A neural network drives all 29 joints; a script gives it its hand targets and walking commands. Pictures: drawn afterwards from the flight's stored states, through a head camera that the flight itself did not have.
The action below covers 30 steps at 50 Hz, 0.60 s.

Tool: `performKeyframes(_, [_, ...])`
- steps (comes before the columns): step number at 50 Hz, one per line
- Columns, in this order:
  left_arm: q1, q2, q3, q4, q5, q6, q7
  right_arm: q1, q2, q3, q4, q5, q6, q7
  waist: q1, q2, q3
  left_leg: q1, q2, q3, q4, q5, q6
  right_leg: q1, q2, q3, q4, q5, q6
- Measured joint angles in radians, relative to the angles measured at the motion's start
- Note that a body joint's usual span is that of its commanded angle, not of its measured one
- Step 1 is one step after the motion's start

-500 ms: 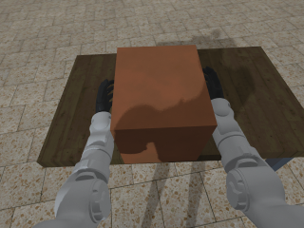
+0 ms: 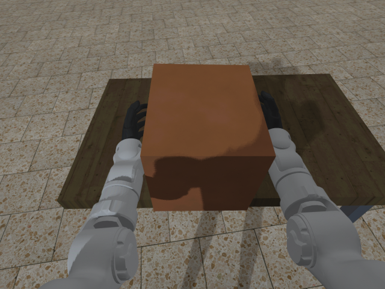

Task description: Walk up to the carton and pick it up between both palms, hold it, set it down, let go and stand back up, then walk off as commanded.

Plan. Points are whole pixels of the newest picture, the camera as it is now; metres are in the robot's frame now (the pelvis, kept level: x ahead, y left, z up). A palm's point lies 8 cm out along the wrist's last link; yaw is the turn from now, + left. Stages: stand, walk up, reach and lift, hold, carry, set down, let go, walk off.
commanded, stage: reach and lift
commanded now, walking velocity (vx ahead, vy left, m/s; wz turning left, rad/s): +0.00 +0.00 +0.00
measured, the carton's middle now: (201, 138) +0.41 -0.01 +0.09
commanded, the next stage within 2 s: none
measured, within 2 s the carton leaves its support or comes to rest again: neither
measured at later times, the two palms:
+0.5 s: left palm (109, 121) +0.39 +0.17 +0.17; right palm (264, 103) +0.41 -0.13 +0.18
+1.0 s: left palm (101, 114) +0.38 +0.18 +0.20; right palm (267, 94) +0.40 -0.13 +0.22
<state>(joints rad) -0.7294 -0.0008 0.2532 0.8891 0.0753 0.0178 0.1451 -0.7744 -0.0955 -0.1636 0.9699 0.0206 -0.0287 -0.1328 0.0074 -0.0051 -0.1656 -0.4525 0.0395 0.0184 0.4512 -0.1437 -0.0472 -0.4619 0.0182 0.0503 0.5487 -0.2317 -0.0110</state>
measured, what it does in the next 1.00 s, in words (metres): stands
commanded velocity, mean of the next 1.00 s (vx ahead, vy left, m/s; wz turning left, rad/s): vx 0.00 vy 0.00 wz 0.00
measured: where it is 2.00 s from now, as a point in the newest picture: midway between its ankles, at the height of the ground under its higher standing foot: outside the picture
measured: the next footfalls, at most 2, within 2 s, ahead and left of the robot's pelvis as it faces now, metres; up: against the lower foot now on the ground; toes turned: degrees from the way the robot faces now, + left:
none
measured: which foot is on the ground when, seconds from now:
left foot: down 0.00-1.00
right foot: down 0.00-1.00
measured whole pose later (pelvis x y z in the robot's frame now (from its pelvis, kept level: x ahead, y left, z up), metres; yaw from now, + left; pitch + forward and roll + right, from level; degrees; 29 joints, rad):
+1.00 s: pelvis +0.00 +0.00 +0.00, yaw +2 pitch +2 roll +0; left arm -0.78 0.08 0.24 0.55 0.04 0.64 0.11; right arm -0.92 -0.11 -0.08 0.84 0.25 0.46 -0.24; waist -0.03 -0.03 -0.20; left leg -0.35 0.04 -0.02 0.45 -0.15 -0.05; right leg -0.32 0.02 0.02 0.51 -0.23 -0.01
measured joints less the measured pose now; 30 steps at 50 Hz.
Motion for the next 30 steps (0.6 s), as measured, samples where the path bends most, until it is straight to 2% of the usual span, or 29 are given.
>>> performKeyframes(7, [0.000,0.014,-0.041,-0.093,-0.021,0.142,0.011,-0.008,-0.013,0.034,-0.012,0.095,0.066,-0.010,0.003,0.000,-0.026,0.000,0.000,0.000,0.000,-0.003,0.000,0.002,0.000,0.000,-0.005,0.000,0.000])
performKeyframes(14, [0.000,0.023,-0.052,-0.204,-0.026,0.268,0.013,-0.017,-0.033,0.082,-0.105,0.165,0.179,-0.035,0.004,-0.010,-0.039,0.010,0.000,-0.006,0.000,-0.004,0.000,0.018,0.000,-0.006,-0.011,0.000,0.000])
performKeyframes(20, [0.000,0.033,-0.052,-0.271,-0.026,0.380,0.012,-0.045,-0.032,0.084,-0.118,0.184,0.261,-0.041,0.004,-0.010,-0.039,0.045,0.000,-0.019,0.000,-0.008,0.000,0.065,0.000,-0.018,-0.028,0.000,0.000])
performKeyframes(30, [0.000,0.059,-0.039,-0.320,-0.026,0.496,-0.010,-0.089,-0.017,0.084,-0.128,0.201,0.370,-0.070,-0.004,-0.021,-0.039,0.095,0.000,-0.025,0.000,-0.013,0.000,0.124,-0.001,-0.024,-0.042,0.001,0.000])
